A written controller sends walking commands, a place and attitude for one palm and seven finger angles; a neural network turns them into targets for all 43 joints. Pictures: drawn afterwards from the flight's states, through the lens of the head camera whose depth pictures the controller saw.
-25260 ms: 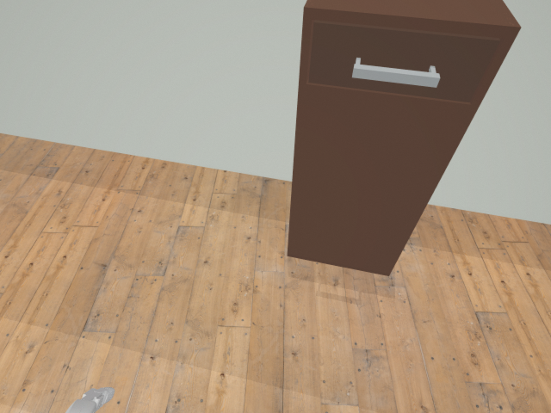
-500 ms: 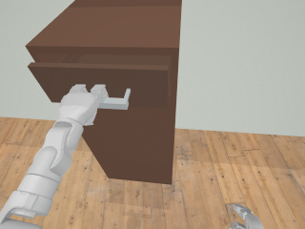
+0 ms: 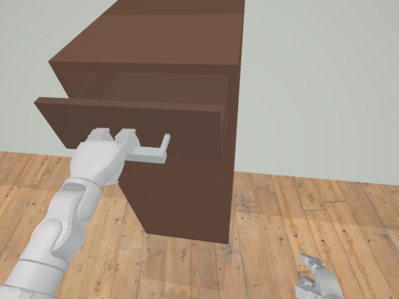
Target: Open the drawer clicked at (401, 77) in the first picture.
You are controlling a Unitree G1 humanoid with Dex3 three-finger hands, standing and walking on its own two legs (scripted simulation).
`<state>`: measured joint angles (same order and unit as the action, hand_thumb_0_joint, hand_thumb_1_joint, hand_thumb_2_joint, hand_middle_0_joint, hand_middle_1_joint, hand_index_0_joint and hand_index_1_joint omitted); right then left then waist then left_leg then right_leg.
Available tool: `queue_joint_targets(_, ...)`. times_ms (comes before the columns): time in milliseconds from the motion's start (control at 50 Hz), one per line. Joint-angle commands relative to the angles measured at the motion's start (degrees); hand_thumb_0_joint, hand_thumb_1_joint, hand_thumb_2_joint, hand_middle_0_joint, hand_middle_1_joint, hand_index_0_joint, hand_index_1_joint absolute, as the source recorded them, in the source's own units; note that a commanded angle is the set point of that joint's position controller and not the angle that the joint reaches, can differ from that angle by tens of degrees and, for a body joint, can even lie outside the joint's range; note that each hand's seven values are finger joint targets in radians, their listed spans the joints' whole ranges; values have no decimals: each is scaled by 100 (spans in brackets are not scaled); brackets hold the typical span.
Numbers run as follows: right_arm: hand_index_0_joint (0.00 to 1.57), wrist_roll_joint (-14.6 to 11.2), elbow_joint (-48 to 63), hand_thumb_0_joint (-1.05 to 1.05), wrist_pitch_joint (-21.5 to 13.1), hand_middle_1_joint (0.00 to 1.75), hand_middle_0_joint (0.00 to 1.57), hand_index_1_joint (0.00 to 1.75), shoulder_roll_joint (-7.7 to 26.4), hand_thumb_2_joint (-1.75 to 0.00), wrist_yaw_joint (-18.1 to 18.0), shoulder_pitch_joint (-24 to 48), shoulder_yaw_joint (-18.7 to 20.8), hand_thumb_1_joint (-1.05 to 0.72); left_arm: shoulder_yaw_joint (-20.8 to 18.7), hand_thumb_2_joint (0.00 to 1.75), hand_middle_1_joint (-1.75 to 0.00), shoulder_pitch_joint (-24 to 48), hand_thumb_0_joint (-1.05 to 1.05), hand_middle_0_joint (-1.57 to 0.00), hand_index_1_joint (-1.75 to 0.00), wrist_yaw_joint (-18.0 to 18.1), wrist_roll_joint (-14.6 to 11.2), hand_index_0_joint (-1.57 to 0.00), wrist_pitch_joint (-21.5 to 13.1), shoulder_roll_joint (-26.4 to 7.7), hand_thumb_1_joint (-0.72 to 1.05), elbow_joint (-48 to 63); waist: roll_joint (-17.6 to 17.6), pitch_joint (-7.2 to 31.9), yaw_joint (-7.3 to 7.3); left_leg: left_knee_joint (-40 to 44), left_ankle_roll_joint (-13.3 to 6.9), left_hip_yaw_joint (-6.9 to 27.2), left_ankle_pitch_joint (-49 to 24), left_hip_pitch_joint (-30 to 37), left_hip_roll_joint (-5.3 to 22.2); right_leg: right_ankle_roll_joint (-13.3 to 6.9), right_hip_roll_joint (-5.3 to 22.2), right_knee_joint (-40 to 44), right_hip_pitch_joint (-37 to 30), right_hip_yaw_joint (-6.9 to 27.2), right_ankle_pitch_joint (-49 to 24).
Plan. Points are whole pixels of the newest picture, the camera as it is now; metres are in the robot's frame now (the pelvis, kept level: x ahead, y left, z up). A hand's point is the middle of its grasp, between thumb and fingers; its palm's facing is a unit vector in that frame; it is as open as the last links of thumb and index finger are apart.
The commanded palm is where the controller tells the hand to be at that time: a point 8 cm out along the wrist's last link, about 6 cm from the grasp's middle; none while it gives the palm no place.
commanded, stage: pull the drawer open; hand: left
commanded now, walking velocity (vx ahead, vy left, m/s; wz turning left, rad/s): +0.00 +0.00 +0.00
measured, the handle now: (125, 144) +0.38 +0.19 +0.12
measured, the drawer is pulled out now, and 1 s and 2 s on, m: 0.12 0.22 0.30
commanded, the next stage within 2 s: open the thumb to release the handle in 1.88 s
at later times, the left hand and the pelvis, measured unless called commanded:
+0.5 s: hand (101, 199) +0.26 +0.21 +0.10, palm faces +0.05 -0.08 -1.00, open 6.3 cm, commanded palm +0.23 +0.22 +0.16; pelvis +0.00 +0.00 +0.00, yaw +0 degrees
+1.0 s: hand (89, 224) +0.22 +0.21 +0.10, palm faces +0.04 -0.10 -0.99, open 6.2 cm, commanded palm +0.17 +0.22 +0.16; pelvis +0.00 +0.00 +0.00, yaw +0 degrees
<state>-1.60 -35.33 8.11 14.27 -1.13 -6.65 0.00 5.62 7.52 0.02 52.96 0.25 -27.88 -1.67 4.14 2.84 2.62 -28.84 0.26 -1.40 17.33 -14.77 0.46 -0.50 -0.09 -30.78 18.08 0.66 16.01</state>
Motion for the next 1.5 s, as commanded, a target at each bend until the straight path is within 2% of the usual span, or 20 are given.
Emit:
queue_joint_targets(0,20,35,904,0,-299,30,20,30,574,-90,-24,757,190,-90,-1164,90,-135,897,0,-40,-135,245,-92,-40,76,-1322,90,1116,-428,1531,279,180,-150,-193,-2182,151,-209,-63,-49,233,-1241,-100,-2134)
queue_joint_targets(20,20,28,863,0,-288,30,20,30,631,-90,-27,739,194,-90,-1378,90,-135,860,0,-40,-135,251,-119,-40,77,-1585,90,1097,-460,1507,277,180,-134,-196,-2131,138,-196,-72,-47,257,-1264,-75,-2074)
queue_joint_targets(60,20,34,902,0,-315,30,20,30,549,-90,-3,781,179,-90,-1158,90,-135,693,0,-40,-135,240,-122,-40,77,-1276,90,1187,-417,1442,275,191,-147,-196,-2152,140,-196,-61,-51,247,-1212,-102,-2075)
queue_joint_targets(180,20,59,1002,0,-363,30,20,30,570,-90,84,840,201,-90,-1330,90,-135,-145,0,-40,-135,298,-212,-40,55,-1273,90,1918,-325,1500,351,165,-138,-197,-2422,236,-176,-54,-69,196,-1254,-126,-2265)
queue_joint_targets(280,20,65,1030,0,-405,30,20,30,551,-90,98,885,168,-90,-1160,90,-135,-281,0,-40,-135,362,-224,-40,66,-1071,90,2110,-358,1213,290,209,-139,-175,-2144,185,-178,-51,-85,257,-1057,-166,-1921)
queue_joint_targets(420,20,76,964,0,-426,30,20,30,582,-90,89,905,163,-90,-1462,90,-135,-541,0,-40,-135,454,-198,-40,79,-1384,90,2350,-396,1186,310,186,-120,-174,-2042,244,-166,-55,-74,289,-1081,-129,-1849)
queue_joint_targets(460,20,88,947,0,-426,30,20,30,498,-90,88,921,136,-90,-1227,90,-135,-606,0,-40,-135,446,-164,-40,109,-1112,90,2269,-361,1060,269,209,-129,-172,-1962,238,-173,-43,-79,313,-957,-175,-1707)
queue_joint_targets(520,20,81,941,0,-413,30,20,30,555,-90,68,958,121,-90,-1430,90,-135,-577,0,-40,-135,456,-174,-40,117,-1372,90,2378,-285,1084,305,211,-109,-164,-1847,247,-178,-54,-93,339,-984,-134,-1572)
queue_joint_targets(540,20,101,982,0,-428,30,20,30,484,-90,97,1010,83,-90,-1183,90,-135,-492,0,-40,-135,450,-104,-40,126,-1124,90,2440,-206,1116,304,220,-115,-159,-1852,254,-179,-51,-75,319,-932,-166,-1505)
queue_joint_targets(580,20,108,988,0,-431,30,20,30,494,-90,104,987,110,-90,-1150,90,-135,-846,0,-40,-135,433,-159,-40,122,-1039,90,2566,-222,1113,325,212,-120,-159,-2019,312,-175,-48,-85,323,-983,-182,-1699)
queue_joint_targets(620,20,106,976,0,-421,30,20,30,537,-90,109,990,98,-90,-1517,90,-135,-1082,0,-40,-135,431,-176,-40,153,-1390,90,2574,-302,1193,380,177,-112,-141,-2084,296,-171,-58,-98,300,-1126,-135,-1828)
queue_joint_targets(640,20,127,1033,0,-422,30,20,30,468,-90,125,1038,54,-90,-1244,90,-135,-1076,0,-40,-135,403,-143,-40,172,-1101,90,2638,-329,1222,372,192,-131,-167,-2034,279,-181,-35,-50,286,-1126,-164,-1807)
queue_joint_targets(740,20,130,1144,0,-445,30,20,30,477,-90,172,1051,48,-90,-1438,90,-135,-1885,0,-40,-135,436,-227,-40,130,-1132,90,3149,-251,1337,467,170,-122,-177,-2234,312,-142,-24,-40,238,-1275,-169,-2018)
queue_joint_targets(860,20,124,1167,0,-443,30,20,30,515,-90,201,1041,67,-90,-1438,90,-135,-2431,0,-40,-135,583,-275,-40,162,-993,90,3488,-217,938,376,176,-94,-148,-2110,219,-97,-19,-81,282,-1034,-188,-1867)
queue_joint_targets(920,20,116,1182,0,-475,30,20,30,599,-90,187,1042,71,-90,-1737,90,-135,-2571,0,-40,-135,703,-243,-40,189,-1306,90,3661,-140,1002,380,84,-89,-136,-2019,260,-84,-12,-105,278,-978,-109,-1848)
queue_joint_targets(960,20,133,1211,0,-477,30,20,30,524,-90,205,982,77,-90,-1488,90,-135,-2846,0,-40,-135,745,-235,-40,179,-974,90,3731,-291,998,369,85,-96,-139,-2083,229,-76,4,-68,239,-962,-174,-1866)
queue_joint_targets(1020,20,93,1260,0,-487,30,20,30,631,-90,183,1060,74,-90,-1814,90,-135,-3101,0,-40,-135,835,-259,-40,198,-1294,90,3896,-206,1019,414,18,-79,-130,-1946,212,-55,18,-92,227,-928,-101,-1836)
queue_joint_targets(1060,20,117,1250,0,-481,30,20,30,548,-90,212,966,74,-90,-1523,90,-135,-3244,0,-40,-135,857,-235,-40,198,-940,90,3939,-205,977,375,9,-85,-144,-2092,203,-57,23,-60,199,-883,-159,-1889)
queue_joint_targets(1220,20,75,1383,0,-467,30,20,30,683,-90,193,1079,15,-90,-1958,90,-135,-3950,0,-40,-135,1021,-287,-40,288,-1314,90,4271,-125,857,415,-118,-49,-129,-1930,66,-2,53,-81,158,-790,-48,-1916)
queue_joint_targets(1480,20,95,1545,0,-473,30,20,30,688,-90,207,877,14,-90,-1909,90,-135,-4812,0,-40,-135,1237,-306,-40,247,-1119,90,4549,-313,778,437,-208,-45,-148,-1639,-117,31,108,-45,110,-567,-78,-1532)
